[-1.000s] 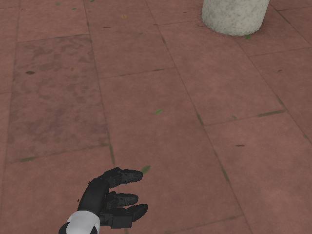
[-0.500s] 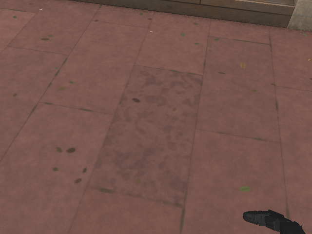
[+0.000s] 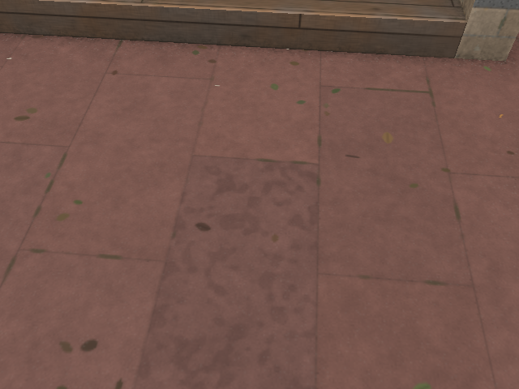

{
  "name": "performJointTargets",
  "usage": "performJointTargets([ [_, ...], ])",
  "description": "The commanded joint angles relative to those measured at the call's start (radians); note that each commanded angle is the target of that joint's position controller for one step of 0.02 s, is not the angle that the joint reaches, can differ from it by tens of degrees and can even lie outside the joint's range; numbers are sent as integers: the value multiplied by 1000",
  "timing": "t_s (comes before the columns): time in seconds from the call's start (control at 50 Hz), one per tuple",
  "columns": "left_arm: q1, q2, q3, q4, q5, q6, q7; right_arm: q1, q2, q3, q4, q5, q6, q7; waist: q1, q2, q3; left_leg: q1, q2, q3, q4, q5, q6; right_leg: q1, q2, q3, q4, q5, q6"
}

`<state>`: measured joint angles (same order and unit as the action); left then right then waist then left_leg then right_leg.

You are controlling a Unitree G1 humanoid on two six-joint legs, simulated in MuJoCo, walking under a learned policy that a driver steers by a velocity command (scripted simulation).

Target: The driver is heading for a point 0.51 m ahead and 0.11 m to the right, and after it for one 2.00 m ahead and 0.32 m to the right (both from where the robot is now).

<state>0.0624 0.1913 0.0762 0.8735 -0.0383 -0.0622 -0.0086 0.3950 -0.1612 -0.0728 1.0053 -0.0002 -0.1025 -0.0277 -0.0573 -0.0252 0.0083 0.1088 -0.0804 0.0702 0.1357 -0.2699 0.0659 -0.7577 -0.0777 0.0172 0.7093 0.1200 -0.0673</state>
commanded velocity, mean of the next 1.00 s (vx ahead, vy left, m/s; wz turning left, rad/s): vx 0.50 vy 0.00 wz -0.24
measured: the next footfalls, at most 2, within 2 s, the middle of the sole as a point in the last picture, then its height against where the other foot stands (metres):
right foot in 0.14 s outside the picture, level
left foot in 0.62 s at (254, 370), level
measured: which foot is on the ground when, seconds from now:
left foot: down 0.00-0.16, up 0.18-0.60, down 0.62-1.00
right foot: up 0.00-0.12, down 0.14-0.64, up 0.66-1.00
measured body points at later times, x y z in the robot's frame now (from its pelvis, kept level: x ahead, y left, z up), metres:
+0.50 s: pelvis +0.28 -0.06 +0.00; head +0.32 -0.08 +0.45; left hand +0.42 +0.19 -0.12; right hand +0.45 -0.35 -0.07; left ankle +0.50 +0.08 -0.69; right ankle +0.23 -0.12 -0.74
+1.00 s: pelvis +0.54 -0.12 +0.00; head +0.56 -0.12 +0.45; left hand +0.83 +0.03 -0.06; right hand +0.48 -0.39 -0.13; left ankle +0.51 +0.02 -0.74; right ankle +0.60 -0.27 -0.73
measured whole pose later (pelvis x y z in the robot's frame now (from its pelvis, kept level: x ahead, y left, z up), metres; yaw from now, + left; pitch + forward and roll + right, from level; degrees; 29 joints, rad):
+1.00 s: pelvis +0.54 -0.12 +0.00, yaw -13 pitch +4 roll +1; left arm 0.03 0.23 0.04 0.63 -0.01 -0.11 -0.01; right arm 0.41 -0.25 -0.08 0.77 0.03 -0.04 -0.01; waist -0.10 -0.01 -0.03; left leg -0.20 -0.06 -0.17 0.47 -0.34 0.01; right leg -0.49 0.00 0.06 0.52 -0.12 0.01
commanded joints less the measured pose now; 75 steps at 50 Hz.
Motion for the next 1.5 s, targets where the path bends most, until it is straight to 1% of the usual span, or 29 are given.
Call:
performJointTargets([
  [0.02, -159, 39, 2, -101, 1, -3, -10, 24, -138, -27, -35, 2, -7, -8, -4, 70, 95, -101, 286, 23, -1, 532, 67, 70, 21, -45, -61, 4, -27],
  [0.08, -154, 80, 12, -128, 14, -2, -28, -7, -192, -40, -57, 13, 7, -23, 38, 108, 31, 17, 314, 55, 181, 1003, 40, 146, 92, -128, -88, -171, -61],
  [0.12, 22, 159, 45, -100, 11, 0, -32, -65, -229, -48, -84, 10, 20, -34, 146, 153, -64, 8, 303, 73, 458, 1192, 10, 371, 154, -154, -145, -221, -94],
  [0.14, 186, 207, 68, -54, 19, 7, -24, -102, -233, -45, -102, 12, 16, -27, 221, 126, -139, -138, 258, 86, 705, 1063, -14, 621, 144, -103, -204, -168, -128],
  [0.16, 319, 277, 77, -26, 26, 13, -8, -110, -156, -22, -137, -19, -4, -16, 223, -85, -237, -469, 150, 78, 1087, 322, -42, 928, -62, 203, -133, -34, -204],
  [0.18, 296, 283, 64, -53, 37, -8, -14, -7, -62, 16, -170, -13, -38, 14, 133, -269, -391, -824, -9, -118, 1391, -310, -74, 1191, -271, 772, -307, -194, -414],
  [0.2, 303, 222, 50, -59, 44, -9, -4, -114, -153, -8, -190, 21, -67, 28, 185, -150, -377, -912, 56, -228, 1435, -219, -50, 1158, -222, 727, -383, -324, -340],
  [0.22, 231, 175, 37, -68, 37, -13, 0, -192, -182, -11, -216, 45, -73, 27, 172, -80, -238, -948, 103, -197, 1379, -120, -42, 1014, -196, 574, -406, -306, -294],
  [0.26, 95, 156, 20, -103, 31, -25, -5, -233, -202, -26, -233, 6, -54, 1, 78, 100, -102, -828, 171, -168, 1232, -22, -62, 671, -127, 410, -451, -148, -256],
  [0.32, 87, 167, 15, -119, 33, -33, 2, -221, -177, -29, -277, -6, -10, -12, 20, 38, -52, -764, 208, -156, 1076, -20, -90, 470, -72, 322, -480, -82, -246],
  [0.42, 162, 215, 40, -142, 14, -14, 26, -392, -120, -1, -346, -24, -7, -6, 76, -6, -67, -678, 148, -117, 644, 260, -129, 390, 22, 223, -449, -95, -190],
  [0.54, 272, 184, 38, -149, 13, 11, 27, -490, -168, -5, -394, 8, -31, 27, 136, -66, -77, -637, 84, -133, 386, 246, -109, 567, -34, 359, -311, -225, -166],
  [0.6, 260, 160, 30, -169, 24, 8, 26, -338, -207, -26, -366, -2, -51, 37, 54, -118, -130, -414, 77, -107, 304, 210, -27, 590, 0, 354, -158, -77, -112],
  [0.62, 230, 119, 15, -195, 32, -3, 21, -193, -258, -41, -348, -19, -54, 33, -11, -72, -236, -202, 200, -220, 345, 251, 49, 505, 45, 277, 60, -64, -74],
  [0.64, 350, 92, 6, -202, 13, -19, 21, -52, -347, -68, -313, -36, -45, 30, 5, 203, -358, 143, 389, -598, 317, 160, 240, 179, 173, 138, 394, -274, 8],
  [0.66, 352, 136, 5, -199, 8, -32, 17, -3, -308, -64, -290, -3, -32, 34, -15, 348, -349, 202, 481, -891, 188, -48, 318, -31, 172, 121, 558, -681, 35],
  [0.7, 164, 182, 12, -231, 20, -35, 11, -89, -212, -31, -323, 7, -9, 31, -30, 127, -132, 12, 393, -698, 168, -161, 240, -149, 72, 104, 648, -548, 30],
  [0.74, 106, 156, 13, -259, 54, -38, 15, -151, -189, -16, -335, -1, 1, 37, 24, 67, -36, -211, 314, -560, 129, 55, 201, -63, 21, 85, 490, -457, 32],
  [0.86, 24, 77, -21, -283, 47, -44, 8, -138, -248, -38, -319, 22, 23, 21, 41, 137, -72, -437, 196, -343, 122, 275, 169, 250, 67, -6, 32, -299, 93],
  [0.94, -45, 124, -5, -304, 23, -53, 0, -61, -249, -41, -309, 32, 41, 18, 20, 147, -77, -405, 219, -421, 176, 143, 148, 352, 102, 20, -141, -218, 94],
  [1.0, 41, 153, 21, -290, 27, -62, 3, -60, -213, -35, -323, 30, 45, 15, 84, 141, -103, -450, 166, -440, 301, 55, 82, 568, 82, 27, -244, -230, 52],
  [1.02, 169, 197, 37, -276, 41, -64, 13, -90, -166, -22, -346, 22, 38, 16, 147, 94, -170, -552, 116, -382, 487, 29, 37, 751, -39, 132, -247, -260, 2],
  [1.04, 291, 284, 57, -264, 59, -54, 23, -28, -98, -2, -373, 22, 23, 16, 155, -157, -279, -797, 11, -231, 813, -215, -26, 1025, -274, 420, -287, -285, -114],
  [1.06, 344, 287, 64, -232, 47, -46, 16, -5, -162, -9, -391, 37, 14, 13, 152, -312, -285, -990, 46, -191, 1024, -332, -43, 1043, -385, 715, -373, -507, -211],
  [1.1, 273, 181, 32, -244, 43, -40, 16, -102, -224, -30, -388, 31, 31, 11, 154, -121, -111, -1031, 123, -188, 1160, -155, -49, 872, -289, 506, -410, -540, -162],
  [1.16, 158, 133, 14, -227, 55, -39, 11, -132, -183, -30, -398, 20, 55, 21, 77, -103, -1, -927, 176, -186, 1094, -39, -54, 640, -198, 266, -488, -311, -117],
  [1.42, 234, 275, 58, -103, 15, -23, 25, -409, -160, -5, -486, 24, 69, 80, 122, -57, 35, -769, 150, -43, 559, 158, -13, 741, -216, -108, -468, 5, -53],
  [1.46, 244, 301, 64, -91, 5, -14, 25, -355, -184, -21, -486, 14, 70, 81, 75, -75, -8, -615, 80, 13, 504, 66, 31, 758, -211, -149, -338, 324, -37],
  [1.5, 279, 259, 41, -76, 12, -12, 26, -67, -264, -69, -410, 14, 71, 64, -71, -25, -152, -125, 38, -16, 421, 184, 92, 561, -147, -203, 32, 354, 7],
])
Velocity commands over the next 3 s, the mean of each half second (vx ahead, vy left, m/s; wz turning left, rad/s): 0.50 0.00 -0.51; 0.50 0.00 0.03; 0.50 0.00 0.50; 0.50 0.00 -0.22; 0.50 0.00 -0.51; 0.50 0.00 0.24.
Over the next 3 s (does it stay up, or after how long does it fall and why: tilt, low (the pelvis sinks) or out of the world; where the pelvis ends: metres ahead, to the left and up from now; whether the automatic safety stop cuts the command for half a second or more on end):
stays up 1.58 -0.25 0.00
